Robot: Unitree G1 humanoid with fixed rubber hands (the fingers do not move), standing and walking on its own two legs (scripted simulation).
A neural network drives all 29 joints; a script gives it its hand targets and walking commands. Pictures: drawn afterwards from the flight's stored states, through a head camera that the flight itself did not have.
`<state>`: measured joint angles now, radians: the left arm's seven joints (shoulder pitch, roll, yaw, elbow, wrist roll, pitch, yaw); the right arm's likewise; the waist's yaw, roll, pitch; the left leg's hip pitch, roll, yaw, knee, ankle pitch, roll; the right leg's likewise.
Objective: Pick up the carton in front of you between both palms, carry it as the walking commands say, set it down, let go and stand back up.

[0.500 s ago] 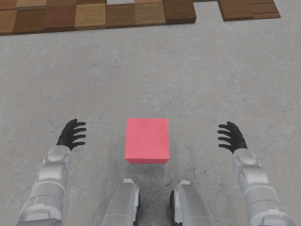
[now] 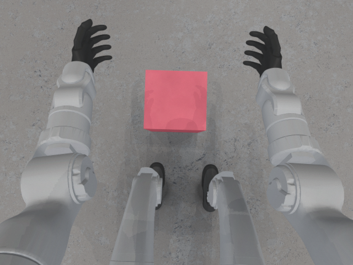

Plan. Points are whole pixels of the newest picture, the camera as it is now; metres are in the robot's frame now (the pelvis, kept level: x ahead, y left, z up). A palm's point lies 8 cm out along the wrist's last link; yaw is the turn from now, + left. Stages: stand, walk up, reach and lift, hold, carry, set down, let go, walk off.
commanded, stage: reach and lift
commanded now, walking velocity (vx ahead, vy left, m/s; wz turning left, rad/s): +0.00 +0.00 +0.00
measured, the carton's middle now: (175, 105) +0.47 +0.04 -0.50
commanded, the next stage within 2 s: none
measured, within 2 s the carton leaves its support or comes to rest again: leaves its support in 1.64 s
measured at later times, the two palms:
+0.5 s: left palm (115, 96) +0.47 +0.23 -0.34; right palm (237, 99) +0.48 -0.16 -0.34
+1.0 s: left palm (128, 98) +0.48 +0.22 -0.44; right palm (228, 97) +0.50 -0.15 -0.43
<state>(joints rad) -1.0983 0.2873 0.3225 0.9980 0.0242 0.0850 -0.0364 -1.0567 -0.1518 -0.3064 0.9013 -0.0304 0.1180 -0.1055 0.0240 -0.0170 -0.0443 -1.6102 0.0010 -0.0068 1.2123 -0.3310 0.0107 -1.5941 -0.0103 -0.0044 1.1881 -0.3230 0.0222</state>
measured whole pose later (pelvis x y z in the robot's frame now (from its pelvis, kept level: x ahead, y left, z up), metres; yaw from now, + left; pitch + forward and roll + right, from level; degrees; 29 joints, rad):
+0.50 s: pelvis -0.01 -0.01 -0.19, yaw -1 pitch +46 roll -2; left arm -1.10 0.38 0.17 0.94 -0.19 0.02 0.03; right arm -1.06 -0.22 -0.12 0.82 0.16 0.06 -0.17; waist 0.04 -0.02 0.06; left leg -2.20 0.01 -0.02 1.93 -0.53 -0.01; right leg -2.19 0.01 0.00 1.91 -0.52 0.02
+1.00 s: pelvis -0.03 +0.00 -0.26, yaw -2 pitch +37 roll -2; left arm -1.34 0.42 0.00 1.13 -0.30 -0.03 0.08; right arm -1.39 -0.32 0.02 1.14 0.34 -0.01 -0.17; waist 0.04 -0.05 0.33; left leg -2.30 0.02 -0.01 2.19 -0.54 0.01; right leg -2.29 0.03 0.01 2.16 -0.52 0.04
